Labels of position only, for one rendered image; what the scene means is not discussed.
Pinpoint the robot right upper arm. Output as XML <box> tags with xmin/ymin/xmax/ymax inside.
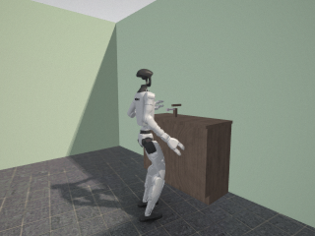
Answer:
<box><xmin>143</xmin><ymin>91</ymin><xmax>156</xmax><ymax>125</ymax></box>

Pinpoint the counter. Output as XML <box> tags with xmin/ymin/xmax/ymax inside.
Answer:
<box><xmin>144</xmin><ymin>103</ymin><xmax>233</xmax><ymax>206</ymax></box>

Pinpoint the left robot hand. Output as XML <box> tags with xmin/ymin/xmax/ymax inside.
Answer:
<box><xmin>155</xmin><ymin>100</ymin><xmax>164</xmax><ymax>110</ymax></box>

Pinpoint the robot torso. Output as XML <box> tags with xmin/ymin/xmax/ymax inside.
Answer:
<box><xmin>135</xmin><ymin>89</ymin><xmax>156</xmax><ymax>147</ymax></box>

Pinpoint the right robot hand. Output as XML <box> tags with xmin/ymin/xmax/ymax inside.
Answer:
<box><xmin>167</xmin><ymin>138</ymin><xmax>185</xmax><ymax>156</ymax></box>

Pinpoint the right robot forearm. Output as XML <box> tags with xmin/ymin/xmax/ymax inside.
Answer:
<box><xmin>146</xmin><ymin>116</ymin><xmax>170</xmax><ymax>143</ymax></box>

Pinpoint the robot left upper arm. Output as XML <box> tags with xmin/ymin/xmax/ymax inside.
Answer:
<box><xmin>127</xmin><ymin>94</ymin><xmax>136</xmax><ymax>118</ymax></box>

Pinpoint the robot left foot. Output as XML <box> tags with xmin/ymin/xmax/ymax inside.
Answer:
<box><xmin>138</xmin><ymin>200</ymin><xmax>158</xmax><ymax>207</ymax></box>

